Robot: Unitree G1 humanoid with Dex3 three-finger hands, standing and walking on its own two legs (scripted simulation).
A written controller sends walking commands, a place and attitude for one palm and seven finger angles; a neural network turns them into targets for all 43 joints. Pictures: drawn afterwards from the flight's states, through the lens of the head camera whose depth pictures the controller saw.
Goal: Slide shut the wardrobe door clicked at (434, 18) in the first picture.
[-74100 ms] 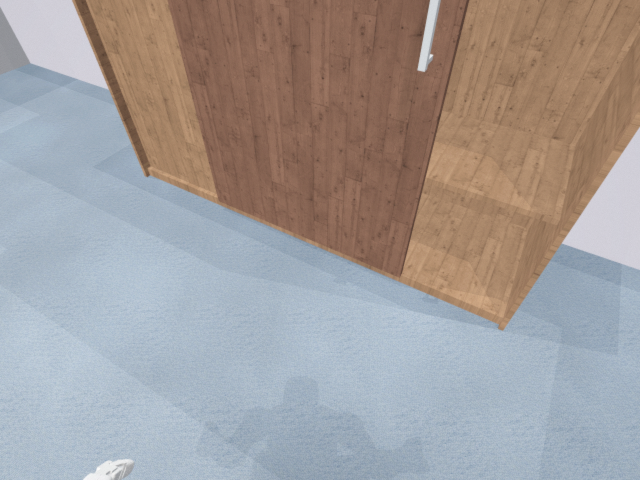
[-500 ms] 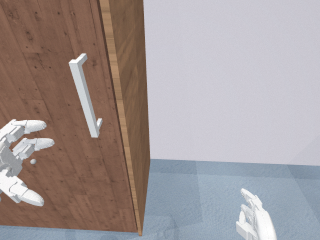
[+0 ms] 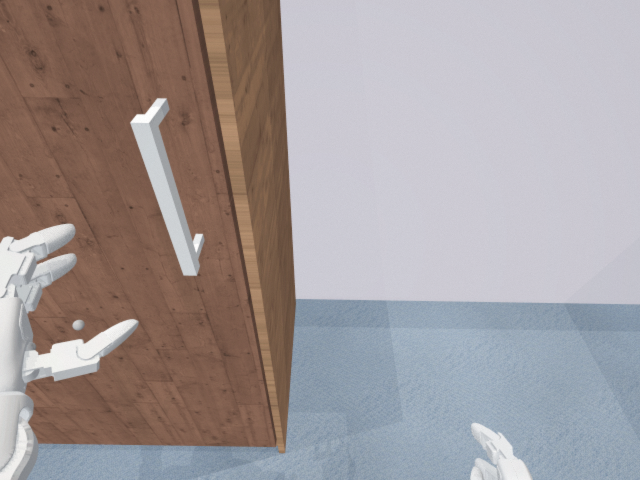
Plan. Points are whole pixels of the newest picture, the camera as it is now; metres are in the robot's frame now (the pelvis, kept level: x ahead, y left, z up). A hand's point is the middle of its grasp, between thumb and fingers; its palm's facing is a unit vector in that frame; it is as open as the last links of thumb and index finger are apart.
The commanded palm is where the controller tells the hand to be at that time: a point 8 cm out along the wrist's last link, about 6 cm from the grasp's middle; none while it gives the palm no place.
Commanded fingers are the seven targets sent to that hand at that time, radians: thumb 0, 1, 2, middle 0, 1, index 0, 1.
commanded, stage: draw the hand back to the body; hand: left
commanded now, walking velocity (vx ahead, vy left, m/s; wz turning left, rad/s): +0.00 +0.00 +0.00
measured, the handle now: (176, 196) +0.35 +0.23 +0.20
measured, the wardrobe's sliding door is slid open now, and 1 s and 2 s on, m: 0.00 0.00 0.00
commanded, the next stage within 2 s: step back with the hand held close in 0.64 s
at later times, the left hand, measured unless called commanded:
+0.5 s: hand (107, 314) +0.21 +0.25 +0.16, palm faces +0.43 -0.82 -0.37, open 7.6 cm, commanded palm +0.16 +0.28 +0.18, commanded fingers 0.00 0.90 0.90 -0.20 -0.30 -0.20 -0.30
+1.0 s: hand (142, 302) +0.23 +0.22 +0.16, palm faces +0.36 -0.81 -0.46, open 7.4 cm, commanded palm +0.17 +0.27 +0.18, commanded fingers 0.00 0.90 0.90 -0.20 -0.30 -0.20 -0.30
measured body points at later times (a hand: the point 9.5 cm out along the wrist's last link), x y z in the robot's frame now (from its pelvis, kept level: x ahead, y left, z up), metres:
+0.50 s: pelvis +0.02 -0.01 +0.01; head +0.00 -0.03 +0.45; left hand +0.18 +0.29 +0.18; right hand +0.22 -0.23 -0.07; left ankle +0.05 +0.05 -0.74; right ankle -0.03 -0.11 -0.74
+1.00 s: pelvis +0.02 -0.03 +0.01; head +0.02 -0.04 +0.45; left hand +0.21 +0.26 +0.18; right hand +0.20 -0.28 -0.08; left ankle +0.05 +0.05 -0.74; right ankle -0.03 -0.11 -0.74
